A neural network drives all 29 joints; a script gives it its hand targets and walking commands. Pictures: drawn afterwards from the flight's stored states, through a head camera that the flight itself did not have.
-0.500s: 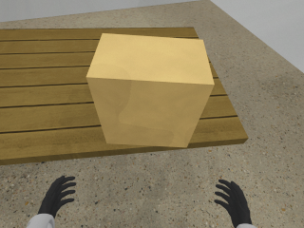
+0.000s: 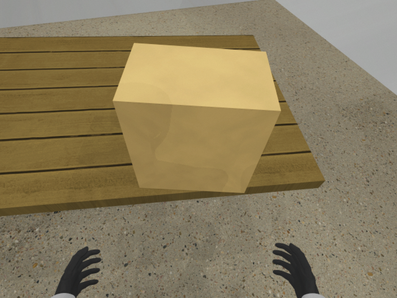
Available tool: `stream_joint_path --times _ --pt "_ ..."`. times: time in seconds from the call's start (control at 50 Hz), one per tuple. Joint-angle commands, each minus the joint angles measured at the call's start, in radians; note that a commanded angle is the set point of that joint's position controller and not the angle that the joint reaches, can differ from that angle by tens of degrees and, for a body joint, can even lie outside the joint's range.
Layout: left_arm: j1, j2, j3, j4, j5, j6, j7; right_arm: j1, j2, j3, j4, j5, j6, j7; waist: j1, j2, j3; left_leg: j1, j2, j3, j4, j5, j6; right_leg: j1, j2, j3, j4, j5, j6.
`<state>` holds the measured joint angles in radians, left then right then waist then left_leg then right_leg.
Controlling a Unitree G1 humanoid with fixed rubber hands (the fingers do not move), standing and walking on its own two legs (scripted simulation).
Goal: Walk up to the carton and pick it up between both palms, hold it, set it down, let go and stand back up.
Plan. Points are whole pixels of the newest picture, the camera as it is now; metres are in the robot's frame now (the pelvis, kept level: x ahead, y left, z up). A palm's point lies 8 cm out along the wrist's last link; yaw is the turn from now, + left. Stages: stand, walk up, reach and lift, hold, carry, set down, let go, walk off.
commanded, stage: let go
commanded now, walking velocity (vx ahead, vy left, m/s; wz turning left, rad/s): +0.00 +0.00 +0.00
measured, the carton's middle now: (195, 127) +0.46 +0.01 +0.07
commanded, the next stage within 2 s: stand in 0.28 s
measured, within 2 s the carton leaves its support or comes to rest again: neither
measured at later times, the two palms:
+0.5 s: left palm (70, 290) +0.16 +0.25 -0.09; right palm (318, 293) +0.14 -0.25 -0.09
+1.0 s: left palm out of the picture +0.14 +0.28 -0.10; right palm (317, 296) +0.14 -0.24 -0.08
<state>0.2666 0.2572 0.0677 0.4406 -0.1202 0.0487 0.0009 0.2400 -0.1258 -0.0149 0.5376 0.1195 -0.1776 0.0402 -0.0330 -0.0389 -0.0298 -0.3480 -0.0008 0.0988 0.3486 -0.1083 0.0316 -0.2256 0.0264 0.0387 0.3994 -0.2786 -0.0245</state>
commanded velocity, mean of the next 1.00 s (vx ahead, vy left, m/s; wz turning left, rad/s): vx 0.00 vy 0.00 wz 0.00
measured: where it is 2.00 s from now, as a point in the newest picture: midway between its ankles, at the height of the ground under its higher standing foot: outside the picture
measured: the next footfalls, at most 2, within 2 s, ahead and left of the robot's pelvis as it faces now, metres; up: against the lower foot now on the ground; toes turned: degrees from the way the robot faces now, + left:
none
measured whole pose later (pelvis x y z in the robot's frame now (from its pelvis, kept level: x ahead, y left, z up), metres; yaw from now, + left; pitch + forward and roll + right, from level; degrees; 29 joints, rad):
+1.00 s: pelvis +0.01 +0.01 -0.01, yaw +0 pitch +3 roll -1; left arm 0.26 0.29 0.06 0.65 -0.02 -0.01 0.00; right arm 0.18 -0.24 -0.02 0.72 0.01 -0.05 0.00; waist -0.03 -0.03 -0.05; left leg -0.35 0.03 0.09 0.51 -0.22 0.03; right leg -0.16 0.05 0.04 0.42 -0.31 -0.01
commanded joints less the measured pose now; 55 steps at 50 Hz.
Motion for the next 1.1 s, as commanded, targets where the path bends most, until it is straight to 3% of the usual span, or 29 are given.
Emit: stream_joint_path --times 0.0,0.04,0.08,0.1,0.16,0.26,0.28,0.3,0.32,0.34,0.36,0.4,0.42,0.44,0.5,0.52,0.54,0.56,0.66,0.74,0.78,0.82,0.84,0.9,0.92,0.94,0.98,1.0,1.08 --pt "-0.108 0.052 -0.064 -0.018 0.090 -0.014 0.021 -0.117 -0.198 -0.019 0.045 -0.068 -0.041 0.020 0.087 0.138 -0.073 0.553 0.053 -0.081 0.040 0.048 -0.076 -0.268 -0.011 -0.064 -0.134 0.047 -0.029" --pt "-0.104 0.030 -0.074 0.018 0.115 0.000 0.029 -0.132 -0.235 -0.027 0.119 -0.074 -0.036 0.036 0.084 0.162 -0.060 0.567 0.069 -0.102 0.031 0.055 -0.088 -0.271 -0.004 -0.074 -0.131 0.052 -0.039" --pt "-0.121 0.050 -0.075 0.011 0.082 -0.004 0.016 -0.123 -0.208 -0.022 0.090 -0.087 -0.044 0.020 0.073 0.095 -0.087 0.549 0.054 -0.080 0.048 0.061 -0.073 -0.260 -0.020 -0.062 -0.135 0.067 -0.021" --pt "-0.140 0.042 -0.079 0.019 0.105 0.001 0.031 -0.154 -0.231 -0.032 0.154 -0.090 -0.042 0.034 0.077 0.137 -0.065 0.548 0.055 -0.085 0.035 0.053 -0.077 -0.272 -0.009 -0.074 -0.134 0.057 -0.031" --pt "-0.146 0.061 -0.060 -0.051 0.084 -0.021 0.032 -0.147 -0.211 -0.027 0.085 -0.075 -0.079 0.020 0.069 0.108 -0.129 0.549 0.045 -0.075 0.063 0.117 -0.075 -0.236 -0.010 -0.068 -0.118 0.145 -0.018" --pt "-0.130 0.037 -0.058 -0.006 0.100 -0.021 0.028 -0.151 -0.230 -0.004 0.139 -0.070 -0.091 0.023 0.073 0.117 -0.095 0.576 0.040 -0.066 0.074 0.193 -0.070 -0.255 -0.004 -0.073 -0.124 0.177 -0.016" --pt "0.025 0.240 0.010 0.071 0.192 -0.073 0.027 0.010 -0.383 -0.089 0.206 -0.190 0.013 -0.027 0.026 0.125 -0.336 0.419 0.169 -0.137 0.149 0.367 -0.020 0.023 -0.092 0.058 0.068 0.319 -0.013" --pt "0.058 0.245 0.031 0.070 0.196 -0.082 0.024 -0.009 -0.392 -0.100 0.198 -0.192 0.049 -0.042 0.043 0.057 -0.319 0.349 0.162 -0.141 0.162 0.328 0.005 0.085 -0.119 0.067 0.066 0.333 -0.018" --pt "0.013 0.235 0.036 0.059 0.184 -0.079 0.024 -0.047 -0.381 -0.106 0.191 -0.203 0.067 -0.047 0.032 0.100 -0.267 0.301 0.143 -0.117 0.142 0.233 -0.005 0.064 -0.106 0.078 0.065 0.318 -0.013" --pt "0.020 0.225 0.031 0.070 0.187 -0.080 0.024 -0.049 -0.363 -0.103 0.178 -0.192 0.075 -0.051 0.030 0.075 -0.246 0.287 0.145 -0.135 0.124 0.237 -0.006 0.044 -0.103 0.070 0.079 0.302 -0.015" --pt "0.047 0.215 0.037 0.088 0.182 -0.080 0.023 -0.069 -0.350 -0.098 0.164 -0.198 0.086 -0.058 0.055 0.140 -0.235 0.288 0.141 -0.115 0.135 0.234 -0.003 0.033 -0.108 0.068 0.061 0.272 -0.003" --pt "0.040 0.206 0.032 0.113 0.187 -0.089 0.013 -0.105 -0.349 -0.089 0.167 -0.184 0.091 -0.055 0.052 0.111 -0.200 0.237 0.149 -0.140 0.129 0.115 0.004 0.038 -0.119 0.081 0.033 0.194 -0.005" --pt "0.008 0.229 0.034 0.106 0.194 -0.087 0.014 -0.102 -0.337 -0.084 0.164 -0.171 0.096 -0.054 0.018 0.086 -0.149 0.198 0.126 -0.119 0.117 0.054 -0.012 0.022 -0.116 0.088 0.021 0.192 -0.006" --pt "0.035 0.219 0.035 0.102 0.183 -0.086 0.009 -0.094 -0.348 -0.082 0.167 -0.168 0.098 -0.051 0.035 0.126 -0.145 0.186 0.128 -0.126 0.130 0.085 -0.010 0.028 -0.119 0.085 0.013 0.220 -0.009" --pt "-0.020 0.244 0.047 0.115 0.182 -0.091 0.009 -0.077 -0.339 -0.079 0.180 -0.176 0.099 -0.049 0.022 0.124 -0.177 0.230 0.139 -0.139 0.127 0.123 -0.003 0.033 -0.111 0.072 0.051 0.197 -0.002" --pt "0.014 0.228 0.038 0.129 0.182 -0.091 0.013 -0.103 -0.341 -0.078 0.169 -0.175 0.098 -0.047 0.053 0.142 -0.205 0.273 0.142 -0.154 0.137 0.186 0.001 0.026 -0.106 0.074 0.060 0.203 -0.007" --pt "0.010 0.252 0.040 0.130 0.183 -0.088 0.014 -0.065 -0.372 -0.082 0.175 -0.168 0.101 -0.050 0.020 0.155 -0.173 0.258 0.143 -0.143 0.119 0.193 -0.002 0.013 -0.105 0.072 0.059 0.217 -0.003" --pt "0.002 0.230 0.042 0.140 0.182 -0.088 0.010 -0.083 -0.395 -0.087 0.184 -0.172 0.099 -0.055 0.033 0.190 -0.185 0.281 0.156 -0.158 0.105 0.209 0.002 0.036 -0.098 0.066 0.042 0.163 0.002" --pt "0.008 0.214 0.036 0.161 0.184 -0.094 0.000 -0.045 -0.378 -0.079 0.174 -0.157 0.099 -0.058 0.012 0.147 -0.192 0.303 0.170 -0.165 0.115 0.237 0.006 0.036 -0.093 0.053 0.043 0.192 0.001" --pt "0.019 0.236 0.038 0.170 0.177 -0.090 0.000 -0.071 -0.375 -0.075 0.189 -0.159 0.104 -0.056 0.025 0.180 -0.173 0.276 0.155 -0.169 0.111 0.181 0.008 0.040 -0.098 0.056 0.038 0.168 -0.004" --pt "0.022 0.248 0.041 0.173 0.166 -0.083 0.005 -0.060 -0.395 -0.084 0.184 -0.161 0.098 -0.060 0.014 0.222 -0.185 0.316 0.170 -0.188 0.092 0.258 0.002 0.019 -0.082 0.056 0.070 0.162 0.008" --pt "0.032 0.243 0.036 0.177 0.159 -0.089 0.004 -0.055 -0.395 -0.080 0.201 -0.159 0.097 -0.060 0.036 0.217 -0.178 0.318 0.166 -0.184 0.098 0.254 -0.007 0.015 -0.083 0.060 0.070 0.149 0.000" --pt "0.019 0.264 0.045 0.180 0.166 -0.087 0.003 -0.034 -0.413 -0.083 0.198 -0.158 0.096 -0.061 0.018 0.201 -0.153 0.304 0.177 -0.194 0.071 0.218 -0.014 -0.001 -0.080 0.041 0.074 0.131 0.001" --pt "0.055 0.244 0.045 0.201 0.160 -0.089 0.007 -0.079 -0.420 -0.094 0.193 -0.163 0.093 -0.059 0.040 0.203 -0.183 0.338 0.177 -0.193 0.098 0.227 0.017 0.008 -0.082 0.061 0.065 0.118 -0.002" --pt "0.001 0.266 0.049 0.186 0.169 -0.090 0.003 -0.042 -0.391 -0.086 0.195 -0.155 0.099 -0.062 0.013 0.187 -0.207 0.333 0.171 -0.178 0.106 0.244 0.006 0.020 -0.096 0.057 0.084 0.191 -0.011" --pt "0.010 0.244 0.043 0.178 0.165 -0.094 0.007 -0.055 -0.374 -0.081 0.188 -0.159 0.097 -0.063 0.023 0.229 -0.205 0.346 0.164 -0.172 0.110 0.276 0.013 0.019 -0.092 0.055 0.077 0.200 -0.004" --pt "0.009 0.248 0.043 0.200 0.160 -0.097 0.004 -0.033 -0.385 -0.082 0.201 -0.154 0.092 -0.060 0.003 0.202 -0.183 0.334 0.162 -0.187 0.101 0.263 0.010 0.017 -0.092 0.044 0.062 0.200 0.004" --pt "0.012 0.250 0.039 0.200 0.165 -0.088 0.005 -0.032 -0.412 -0.090 0.201 -0.153 0.095 -0.060 0.006 0.207 -0.168 0.318 0.165 -0.169 0.094 0.249 -0.007 0.019 -0.088 0.048 0.064 0.204 -0.005" --pt "0.035 0.241 0.033 0.214 0.156 -0.098 0.001 -0.043 -0.393 -0.081 0.197 -0.152 0.095 -0.066 0.027 0.197 -0.174 0.324 0.187 -0.209 0.084 0.247 0.023 0.023 -0.099 0.043 0.051 0.155 -0.003"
